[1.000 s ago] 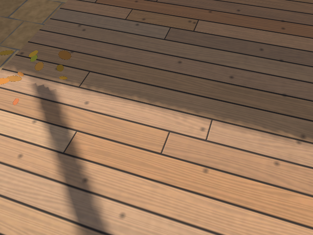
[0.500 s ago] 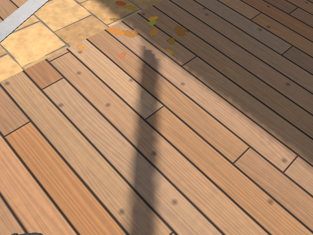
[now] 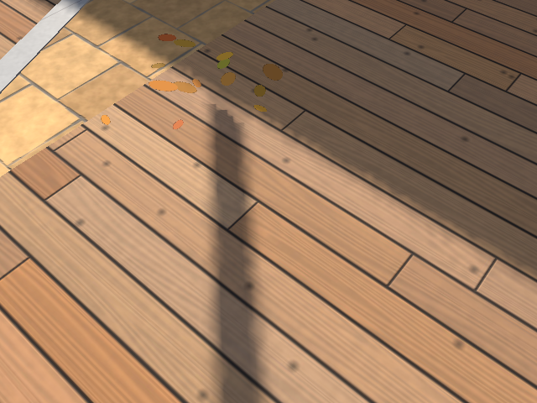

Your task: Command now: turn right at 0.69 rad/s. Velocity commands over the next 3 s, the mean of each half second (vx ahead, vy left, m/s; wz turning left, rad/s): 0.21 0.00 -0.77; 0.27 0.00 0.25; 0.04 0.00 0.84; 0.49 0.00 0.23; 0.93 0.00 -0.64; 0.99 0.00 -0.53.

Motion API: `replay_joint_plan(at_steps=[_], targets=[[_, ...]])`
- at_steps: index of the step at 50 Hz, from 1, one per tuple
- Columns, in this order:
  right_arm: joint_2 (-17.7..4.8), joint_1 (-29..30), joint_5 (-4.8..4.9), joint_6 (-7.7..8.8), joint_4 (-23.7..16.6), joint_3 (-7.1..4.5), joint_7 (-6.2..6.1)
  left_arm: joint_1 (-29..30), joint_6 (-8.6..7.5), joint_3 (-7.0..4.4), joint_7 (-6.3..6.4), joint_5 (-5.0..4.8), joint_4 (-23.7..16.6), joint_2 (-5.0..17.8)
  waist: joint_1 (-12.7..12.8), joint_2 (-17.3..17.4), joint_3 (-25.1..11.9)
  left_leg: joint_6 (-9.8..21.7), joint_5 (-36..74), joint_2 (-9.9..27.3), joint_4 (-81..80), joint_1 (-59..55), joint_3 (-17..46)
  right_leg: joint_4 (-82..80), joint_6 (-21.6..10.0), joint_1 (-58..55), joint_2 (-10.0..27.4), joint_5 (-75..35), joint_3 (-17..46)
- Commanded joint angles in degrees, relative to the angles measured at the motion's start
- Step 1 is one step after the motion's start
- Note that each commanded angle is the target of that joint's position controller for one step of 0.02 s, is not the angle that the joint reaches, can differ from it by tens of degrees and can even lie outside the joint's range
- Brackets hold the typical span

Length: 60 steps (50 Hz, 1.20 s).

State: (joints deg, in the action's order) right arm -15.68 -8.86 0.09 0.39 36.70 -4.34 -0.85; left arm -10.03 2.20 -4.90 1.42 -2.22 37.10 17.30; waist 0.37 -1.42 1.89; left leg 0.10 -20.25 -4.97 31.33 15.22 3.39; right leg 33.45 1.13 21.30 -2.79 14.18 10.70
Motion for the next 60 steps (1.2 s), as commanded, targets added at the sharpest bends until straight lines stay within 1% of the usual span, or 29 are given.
replay_joint_plan(at_steps=[1, 2, 3, 5, 8, 12, 17, 23, 24, 25, 26, 27, 28, 29, 30, 31, 34, 38, 42, 47, 48, 49, 50, 51, 52, 53, 54, 57, 60], targets=[[-10.7, -5.2, -0.91, 0.43, -1.8, -3.45, 0.12, 5.9, 0.69, -1.77, 0.59, -0.51, -7.7, 5.0, -1.3, 8.9, -7.6, 6.5, 14.4, 15.5, -13.1, -13.3, 15.6, 7.2, -2.9, 10.3, 0.7, 3.7, 4.3], [-10.6, -2.4, -2.99, 0.68, -3.1, -3.39, 0.33, 3.4, 0.1, -2.24, 0.29, 0.45, -7.5, 6.6, -0.3, 17.0, -6.3, 14.1, 27.3, 27.2, -14.6, -11.9, 26.3, 19.8, -0.2, 17.0, -1.9, 21.2, -1.5], [-7.7, -0.4, -2.92, 1.05, -4.6, -2.3, 0.1, 1.0, -0.22, -3.53, -0.1, 1.12, -5.9, 10.2, 0.8, 10.4, -6.1, 16.1, 32.4, 28.7, -13.4, -10.8, 23.1, 30.4, 1.3, 17.3, 2.1, 20.5, -1.1], [-5.7, 3.7, -1.4, 1.07, -5.2, -1.66, -0.9, -1.1, 0.55, -3.76, -0.42, 0.61, -3.4, 9.3, 2.3, 5.1, -4.3, 11.8, 29.9, 21.5, -11.8, -10.5, 11.3, 35.8, 3.4, 18.4, 4.2, 12.4, -3.1], [-6.9, 0.7, -1.35, 0.49, -4.2, -1.81, -2.34, 2.4, 0.9, -2.21, -1.27, -0.03, -4.9, 5.8, -0.9, 7.7, -3.2, 11.3, 35.0, 18.3, -12.0, -12.5, 2.0, 34.5, 5.7, 20.9, 5.8, 5.8, -7.7], [-9.5, -2.9, -1.58, -0.57, -2.8, -2.65, -2.49, 6.7, 0.86, -1.08, -2.17, 0.33, -7.8, 4.2, -3.7, 8.0, -4.8, 13.0, 35.4, 21.5, -12.4, -17.6, -1.4, 26.2, 6.3, 20.3, 7.8, 5.5, -10.0], [-12.9, -6.2, 0.07, 1.64, -1.2, -3.97, -1.04, 11.0, 0.21, -1.03, -3.77, -0.22, -10.2, 5.7, -6.0, 8.3, -2.5, 11.6, -7.4, 27.0, -23.1, -20.3, 1.9, 21.7, 2.7, 23.6, 10.5, 5.3, -11.0], [-12.6, -9.5, 0.95, 3.61, 2.8, -3.77, 0.71, 12.0, -2.38, 0.84, -4.39, 0.09, -9.3, 1.9, -5.4, 6.7, 1.9, 10.4, -5.0, 25.6, -24.7, -18.1, -5.8, 10.3, -2.4, 15.2, 8.7, 10.5, -12.9], [-9.5, -10.6, -3.58, 2.91, 4.0, -2.26, 1.61, 11.8, -0.6, 0.84, -6.06, 7.52, -8.8, 3.3, -6.0, 9.3, 0.2, 7.3, -5.2, 23.3, -23.0, -16.6, -11.7, 4.7, -3.6, 9.2, 5.3, 8.5, -17.6], [-9.1, -11.7, -3.25, 2.33, 5.1, -1.99, 1.96, 11.1, -0.57, 0.8, -6.64, 7.62, -8.1, 2.6, -5.9, 10.9, 0.7, 6.6, -0.3, 22.3, -20.8, -11.9, -13.4, 2.3, -4.5, 1.7, 3.0, 7.5, -19.9], [-14.2, -8.5, 2.33, 2.77, 5.1, -3.31, 1.47, 5.4, -1.97, 0.21, -5.42, -0.25, -6.7, 1.6, 0.5, 6.1, 2.1, 7.4, 12.2, 22.1, -14.5, -5.7, -13.6, -1.3, -5.7, -7.2, 2.3, 6.7, -19.1], [-13.9, -7.3, 3.15, 3.16, 5.3, -2.64, 1.24, -4.4, -2.43, -1.06, -4.62, -0.76, -3.6, 4.7, 6.2, 2.9, -3.1, 6.1, 30.5, 20.0, -1.9, -1.6, -17.5, -4.2, -7.6, -20.2, -0.6, 4.0, -19.8], [-10.9, -4.3, 1.3, 3.86, 3.4, -1.23, 1.15, -16.3, -2.41, -2.98, -3.44, 0.08, -0.7, 9.9, 11.7, -2.0, -9.0, 2.1, 22.2, 16.3, 16.6, 10.5, -18.6, -4.7, -9.5, -36.1, 5.4, -3.0, -9.4], [-4.7, -2.8, -1.24, 5.21, -1.9, 0.46, 1.01, -17.0, -3.13, -3.87, -2.25, 1.37, -1.2, 19.3, 7.1, -20.2, -12.4, -2.5, -14.8, 7.6, 39.0, 31.3, -13.5, -11.3, -16.2, -44.3, 20.9, -9.1, 20.4], [-9.6, -3.3, 1.56, 6.22, 0.0, -0.37, 1.12, -13.3, -4.3, -2.99, -2.63, 1.93, -3.2, 15.5, 8.2, -8.0, -15.2, -3.1, -13.2, 8.0, 45.2, 35.0, -3.2, -15.4, -21.6, -40.8, 27.8, -18.9, 25.3], [-10.8, -2.6, 3.13, 5.83, 0.2, -0.74, 1.39, -10.9, -4.77, -1.58, -2.84, 2.56, -2.7, 11.4, 6.3, -6.7, -9.9, -2.6, -9.2, 10.3, 45.2, 35.0, -3.2, -13.6, -20.2, -36.3, 26.1, -30.5, 13.3], [-9.6, -7.4, 1.6, 3.75, 4.3, -0.96, 1.77, -1.4, -5.22, -0.01, -2.24, 1.86, -2.7, 5.4, 0.0, -6.6, -2.9, -1.6, 2.6, 12.3, 37.5, 26.1, -0.7, -15.5, -12.2, -20.8, 17.2, -35.7, -5.7], [-5.3, -8.4, 1.31, 2.26, 4.8, -0.22, 1.8, 4.4, -6.85, 0.04, -0.05, 3.42, -2.6, 4.9, -3.3, -4.4, -0.5, -2.9, 14.5, 8.7, 27.5, 19.0, -3.0, -21.0, -8.6, -12.8, 14.5, -42.9, -17.0], [-2.8, -1.1, 0.77, 2.57, 1.6, 0.73, 4.08, 1.9, -5.34, -0.35, 2.56, 2.55, -0.7, 6.5, -0.1, -3.9, -0.5, -1.9, 23.7, 7.1, 9.9, 16.3, -7.8, -17.9, -5.0, -16.8, 13.8, -46.0, -21.9], [-8.5, -11.2, 1.28, 0.9, 1.9, -1.92, 5.23, 4.8, -2.29, -1.39, 3.57, 1.09, -1.7, 9.0, -5.5, -5.1, -6.7, 3.8, 13.7, 1.7, 6.5, 5.2, -11.1, 1.7, -3.9, -20.1, 15.9, -64.0, -22.3], [-10.9, -17.2, 1.24, 0.82, 2.8, -3.1, 4.32, 6.6, -2.22, -1.13, 3.0, 0.63, -2.4, 8.1, -8.9, -2.9, -9.3, 6.5, 16.4, 0.6, 0.7, -3.2, -9.9, 12.7, -3.0, -17.0, 14.0, -58.3, -22.4], [-12.8, -19.2, 1.14, 0.97, 2.3, -3.99, 2.56, 6.3, -2.97, -0.18, 1.69, 0.84, -3.1, 5.0, -10.0, 5.6, -8.9, 9.7, 32.3, 3.2, -6.5, -12.4, -3.4, 27.8, -0.8, -7.8, 8.2, -26.4, -21.5], [-17.3, -15.1, -0.14, 1.1, -0.3, -4.67, 1.42, 0.3, -3.71, 1.23, 0.27, 3.77, -4.7, -1.2, -2.2, 20.0, -10.8, 22.5, 56.3, 17.0, -2.1, -26.2, 23.4, 51.1, 4.5, 14.6, -5.5, 23.3, -17.1], [-17.6, -11.9, -1.82, 1.93, -2.9, -4.24, 1.96, -3.2, -5.14, 1.12, -0.85, 2.98, -4.5, 4.1, -3.0, 12.9, -24.6, 29.5, 38.8, 24.4, -10.9, -29.0, 41.5, 58.7, 3.8, 17.1, -5.5, 22.4, -0.1], [-15.2, -6.8, -0.88, 2.1, -5.2, -3.94, 2.0, 1.2, -5.75, 0.37, -1.2, 1.46, -5.3, 7.8, -2.9, 6.3, -18.6, 26.5, 25.6, 23.1, -14.0, -22.8, 37.3, 55.7, 2.2, 17.8, -2.5, 18.6, 1.6], [-12.0, -3.1, 0.85, 1.92, -5.7, -3.16, 1.73, 3.7, -5.66, 0.15, -1.06, 2.07, -6.0, 7.9, -0.2, -0.8, -9.9, 22.5, 18.7, 19.5, -15.6, -14.0, 32.1, 49.4, 1.4, 18.4, -0.5, 15.2, 0.4], [-9.8, -1.1, 2.1, 1.63, -6.3, -2.44, 1.32, 4.6, -5.06, 0.05, -0.62, 3.08, -5.9, 7.5, 1.0, -3.9, -7.8, 19.8, 15.8, 17.3, -16.0, -8.8, 28.4, 43.7, 1.2, 16.8, 1.4, 13.2, -0.2], [-10.7, 0.9, 1.03, -0.05, -7.4, -3.12, 0.02, 4.5, -3.79, 0.62, -0.66, 3.15, -5.0, 4.1, 1.9, 0.8, -4.7, 15.7, 20.7, 9.8, -15.2, 0.8, 20.4, 26.8, 2.7, 9.3, 0.7, 10.2, -3.1], [-12.8, -1.1, 0.91, -1.68, -7.2, -4.18, -1.19, 4.2, -3.52, 1.11, -0.28, 2.65, -3.7, 2.3, 0.6, 4.0, -9.0, 14.3, 24.8, 8.7, -12.2, 0.3, 20.3, 17.8, 4.8, 5.8, -1.1, 6.4, -3.6]])
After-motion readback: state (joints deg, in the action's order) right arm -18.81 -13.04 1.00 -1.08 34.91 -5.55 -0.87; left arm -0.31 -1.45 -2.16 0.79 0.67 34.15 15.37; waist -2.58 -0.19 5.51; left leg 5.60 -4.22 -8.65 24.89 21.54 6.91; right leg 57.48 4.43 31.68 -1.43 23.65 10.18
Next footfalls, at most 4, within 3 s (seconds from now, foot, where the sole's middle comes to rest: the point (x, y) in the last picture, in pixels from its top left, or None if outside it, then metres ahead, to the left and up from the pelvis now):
0.56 right None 0.05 -0.23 -0.77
0.98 left None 0.36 -0.20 -0.77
1.38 right None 0.39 -0.42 -0.77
1.78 left None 0.24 -0.21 -0.77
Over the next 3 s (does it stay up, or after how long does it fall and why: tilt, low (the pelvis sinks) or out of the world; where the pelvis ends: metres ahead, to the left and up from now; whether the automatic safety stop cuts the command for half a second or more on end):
stays up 1.23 -0.28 0.00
